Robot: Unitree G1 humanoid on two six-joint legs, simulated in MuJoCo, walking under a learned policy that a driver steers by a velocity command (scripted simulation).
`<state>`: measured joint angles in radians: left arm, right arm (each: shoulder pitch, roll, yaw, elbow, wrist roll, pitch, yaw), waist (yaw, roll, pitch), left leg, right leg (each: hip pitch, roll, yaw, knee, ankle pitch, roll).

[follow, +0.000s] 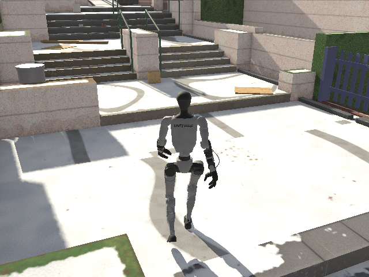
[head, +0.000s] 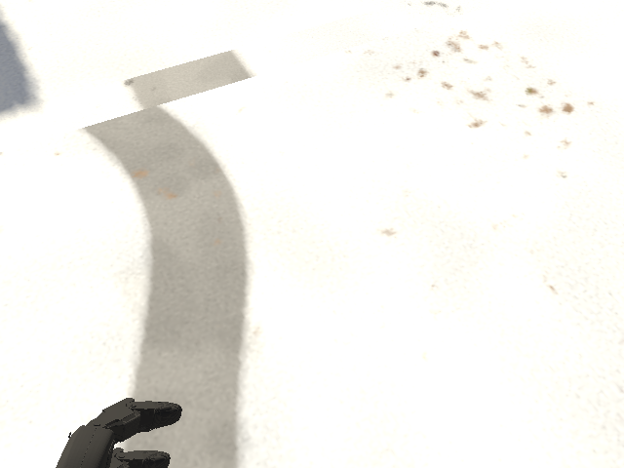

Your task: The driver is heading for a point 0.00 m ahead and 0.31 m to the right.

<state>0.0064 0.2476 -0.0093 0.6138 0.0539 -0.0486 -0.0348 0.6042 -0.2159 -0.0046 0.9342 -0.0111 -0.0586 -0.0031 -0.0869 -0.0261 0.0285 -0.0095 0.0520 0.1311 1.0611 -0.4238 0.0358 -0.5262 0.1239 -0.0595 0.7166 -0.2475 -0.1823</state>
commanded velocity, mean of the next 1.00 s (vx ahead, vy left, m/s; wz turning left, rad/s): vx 0.31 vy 0.00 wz -0.65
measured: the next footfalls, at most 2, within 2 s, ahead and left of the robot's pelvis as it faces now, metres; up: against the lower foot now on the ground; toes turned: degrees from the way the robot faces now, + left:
left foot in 0.32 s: +0.57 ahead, +0.13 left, +0.00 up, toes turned -7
right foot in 0.76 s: +0.52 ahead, -0.12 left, +0.00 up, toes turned -32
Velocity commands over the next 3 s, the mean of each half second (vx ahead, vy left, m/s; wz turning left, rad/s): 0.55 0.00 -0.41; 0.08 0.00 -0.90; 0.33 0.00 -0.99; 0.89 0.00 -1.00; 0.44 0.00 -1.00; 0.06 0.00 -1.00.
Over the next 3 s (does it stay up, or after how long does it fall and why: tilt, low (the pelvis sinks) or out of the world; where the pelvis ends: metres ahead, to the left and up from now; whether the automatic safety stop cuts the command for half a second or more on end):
stays up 0.42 -0.95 0.02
